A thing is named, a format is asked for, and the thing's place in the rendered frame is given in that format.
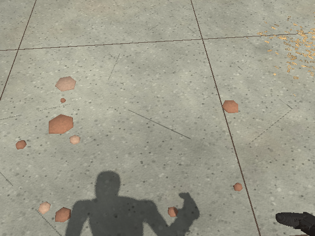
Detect robot right hand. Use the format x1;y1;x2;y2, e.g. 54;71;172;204
276;211;315;236

